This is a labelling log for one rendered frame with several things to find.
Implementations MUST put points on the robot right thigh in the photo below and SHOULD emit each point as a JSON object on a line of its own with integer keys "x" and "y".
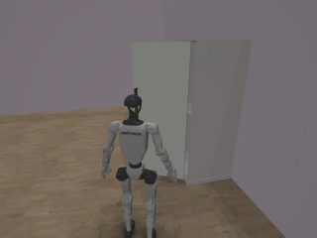
{"x": 151, "y": 179}

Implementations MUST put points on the fridge door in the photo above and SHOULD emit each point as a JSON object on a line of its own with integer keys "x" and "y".
{"x": 161, "y": 72}

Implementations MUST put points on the right robot upper arm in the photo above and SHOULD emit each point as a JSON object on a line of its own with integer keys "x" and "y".
{"x": 153, "y": 129}

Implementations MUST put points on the robot right shin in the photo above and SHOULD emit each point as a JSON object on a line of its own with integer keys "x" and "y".
{"x": 150, "y": 220}

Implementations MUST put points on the robot left forearm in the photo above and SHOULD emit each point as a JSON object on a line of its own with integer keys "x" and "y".
{"x": 106, "y": 158}

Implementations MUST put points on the robot right hand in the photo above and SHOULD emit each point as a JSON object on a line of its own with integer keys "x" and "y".
{"x": 173, "y": 176}

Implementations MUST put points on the handle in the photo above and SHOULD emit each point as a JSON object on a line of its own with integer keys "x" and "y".
{"x": 136, "y": 93}

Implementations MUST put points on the left robot upper arm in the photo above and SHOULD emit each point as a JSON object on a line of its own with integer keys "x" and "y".
{"x": 111, "y": 136}

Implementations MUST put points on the robot left hand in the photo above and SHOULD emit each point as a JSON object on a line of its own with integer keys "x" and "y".
{"x": 105, "y": 170}

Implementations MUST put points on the robot right forearm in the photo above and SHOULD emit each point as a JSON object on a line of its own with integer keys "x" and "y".
{"x": 166, "y": 161}

